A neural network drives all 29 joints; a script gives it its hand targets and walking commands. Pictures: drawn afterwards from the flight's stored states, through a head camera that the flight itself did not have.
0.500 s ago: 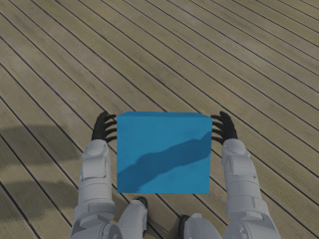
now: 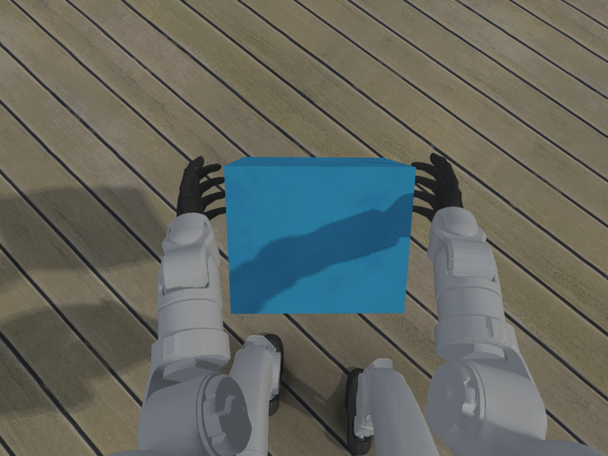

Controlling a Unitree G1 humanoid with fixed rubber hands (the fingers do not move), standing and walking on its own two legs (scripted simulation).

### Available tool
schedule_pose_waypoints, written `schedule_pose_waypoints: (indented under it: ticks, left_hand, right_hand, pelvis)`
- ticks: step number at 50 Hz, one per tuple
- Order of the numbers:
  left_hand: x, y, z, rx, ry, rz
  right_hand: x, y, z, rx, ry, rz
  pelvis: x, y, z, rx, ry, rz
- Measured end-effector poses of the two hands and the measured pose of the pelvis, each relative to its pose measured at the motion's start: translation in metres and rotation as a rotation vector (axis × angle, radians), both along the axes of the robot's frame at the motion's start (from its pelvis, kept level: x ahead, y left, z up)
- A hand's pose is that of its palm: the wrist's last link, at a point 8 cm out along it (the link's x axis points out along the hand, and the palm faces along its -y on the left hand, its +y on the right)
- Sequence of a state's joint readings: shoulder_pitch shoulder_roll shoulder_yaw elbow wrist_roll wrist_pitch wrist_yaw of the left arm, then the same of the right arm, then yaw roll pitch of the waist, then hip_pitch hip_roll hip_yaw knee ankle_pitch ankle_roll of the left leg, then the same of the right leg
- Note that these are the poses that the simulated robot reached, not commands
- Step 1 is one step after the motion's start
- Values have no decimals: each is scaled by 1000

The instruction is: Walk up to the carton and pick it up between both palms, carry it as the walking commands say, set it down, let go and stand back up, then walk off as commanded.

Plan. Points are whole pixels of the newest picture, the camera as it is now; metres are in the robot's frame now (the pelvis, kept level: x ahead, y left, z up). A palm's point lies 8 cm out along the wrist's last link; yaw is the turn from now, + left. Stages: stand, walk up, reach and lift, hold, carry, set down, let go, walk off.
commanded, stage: set down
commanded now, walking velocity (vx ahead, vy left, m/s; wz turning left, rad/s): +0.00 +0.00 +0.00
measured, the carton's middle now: (315, 226) +0.43 +0.04 -0.17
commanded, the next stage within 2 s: none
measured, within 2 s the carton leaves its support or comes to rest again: neither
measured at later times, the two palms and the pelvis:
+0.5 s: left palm (216, 221) +0.41 +0.20 -0.14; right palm (423, 213) +0.46 -0.13 -0.14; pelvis -0.01 -0.01 -0.08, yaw +0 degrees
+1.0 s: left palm (225, 222) +0.44 +0.21 -0.24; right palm (404, 216) +0.48 -0.12 -0.23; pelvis -0.02 +0.00 -0.15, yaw -2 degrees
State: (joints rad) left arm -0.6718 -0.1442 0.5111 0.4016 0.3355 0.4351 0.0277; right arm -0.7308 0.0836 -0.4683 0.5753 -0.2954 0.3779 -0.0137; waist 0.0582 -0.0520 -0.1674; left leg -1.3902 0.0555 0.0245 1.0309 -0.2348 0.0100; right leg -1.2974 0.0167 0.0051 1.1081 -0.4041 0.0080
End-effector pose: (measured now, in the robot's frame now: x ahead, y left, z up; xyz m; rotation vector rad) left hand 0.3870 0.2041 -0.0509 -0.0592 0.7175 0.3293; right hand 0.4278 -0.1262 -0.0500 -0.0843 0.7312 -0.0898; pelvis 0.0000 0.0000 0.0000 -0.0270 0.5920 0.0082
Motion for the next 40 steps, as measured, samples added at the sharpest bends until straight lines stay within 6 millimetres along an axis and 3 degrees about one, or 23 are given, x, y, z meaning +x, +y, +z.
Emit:
schedule_pose_waypoints:
  ticks: [17, 40]
  left_hand:
    - [16, -5, -67, 31, 3, 12]
    - [41, 2, -146, 26, 7, -24]
  right_hand:
    - [22, -1, -66, -13, -12, -9]
    - [47, 3, -142, 0, -24, 13]
  pelvis:
    - [-4, -8, -54, 0, 164, -5]
    - [-19, -10, -124, -7, 234, -14]
